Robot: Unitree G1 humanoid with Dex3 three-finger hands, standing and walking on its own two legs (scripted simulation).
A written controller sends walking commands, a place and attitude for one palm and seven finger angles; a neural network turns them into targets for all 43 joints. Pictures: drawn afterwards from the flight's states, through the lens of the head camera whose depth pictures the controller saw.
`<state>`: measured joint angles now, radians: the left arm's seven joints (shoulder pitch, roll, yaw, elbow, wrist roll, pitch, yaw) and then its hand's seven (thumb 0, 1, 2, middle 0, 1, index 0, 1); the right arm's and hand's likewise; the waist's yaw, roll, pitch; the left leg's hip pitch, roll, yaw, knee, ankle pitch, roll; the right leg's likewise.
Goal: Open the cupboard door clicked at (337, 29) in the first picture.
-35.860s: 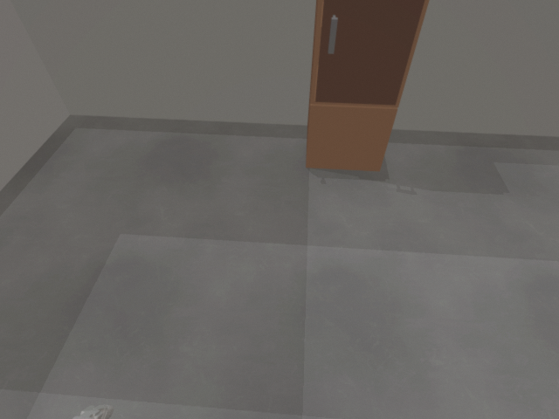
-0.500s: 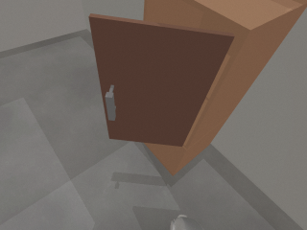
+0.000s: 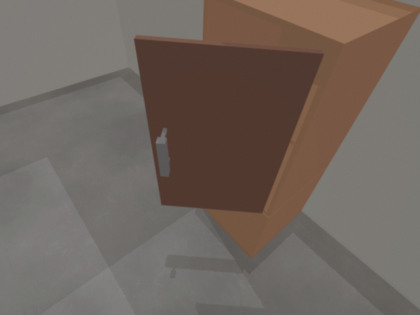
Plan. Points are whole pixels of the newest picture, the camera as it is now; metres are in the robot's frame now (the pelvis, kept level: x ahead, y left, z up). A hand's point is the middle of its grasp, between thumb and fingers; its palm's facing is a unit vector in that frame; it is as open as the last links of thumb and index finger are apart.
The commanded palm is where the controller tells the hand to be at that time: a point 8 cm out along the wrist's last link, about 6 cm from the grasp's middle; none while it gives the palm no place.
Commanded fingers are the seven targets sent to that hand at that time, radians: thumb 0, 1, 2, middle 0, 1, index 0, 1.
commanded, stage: come to a stop and stand still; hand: left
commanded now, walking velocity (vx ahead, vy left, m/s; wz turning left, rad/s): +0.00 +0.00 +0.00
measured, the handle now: (164, 152) +0.51 +0.15 -0.02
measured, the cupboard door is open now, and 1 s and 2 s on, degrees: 46 46 46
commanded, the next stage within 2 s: look again from close up in 0.48 s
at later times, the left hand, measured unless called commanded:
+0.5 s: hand out of the picture -0.01 +0.21 -0.14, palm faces +0.00 -0.97 -0.23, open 7.3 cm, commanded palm none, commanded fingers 0.00 0.90 0.90 -0.20 -0.30 -0.20 -0.30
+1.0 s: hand out of the picture +0.04 +0.19 -0.14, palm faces -0.01 -0.98 -0.22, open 7.3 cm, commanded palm none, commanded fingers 0.00 0.90 0.90 -0.20 -0.30 -0.20 -0.30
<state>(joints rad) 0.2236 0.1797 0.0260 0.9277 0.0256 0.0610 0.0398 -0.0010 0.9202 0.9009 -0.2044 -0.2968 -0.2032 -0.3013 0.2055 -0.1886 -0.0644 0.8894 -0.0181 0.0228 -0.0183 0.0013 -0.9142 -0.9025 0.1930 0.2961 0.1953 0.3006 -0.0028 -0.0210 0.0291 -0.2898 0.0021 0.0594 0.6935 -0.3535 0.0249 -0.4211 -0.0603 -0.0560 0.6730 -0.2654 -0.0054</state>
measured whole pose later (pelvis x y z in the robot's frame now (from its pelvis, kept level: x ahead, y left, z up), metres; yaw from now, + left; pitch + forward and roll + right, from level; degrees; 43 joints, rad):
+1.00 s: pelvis +0.02 +0.01 +0.03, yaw -1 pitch -1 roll +1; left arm 0.27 0.15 -0.01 1.08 0.02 -0.01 0.03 0.01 0.93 0.90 -0.20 -0.30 -0.20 -0.30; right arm 0.27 -0.16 0.01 1.11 -0.01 -0.03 -0.02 0.01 -0.92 -0.90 0.20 0.30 0.20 0.30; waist -0.01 0.02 0.02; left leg -0.15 -0.04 0.09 0.38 -0.22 0.06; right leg -0.21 0.01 0.00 0.44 -0.22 -0.02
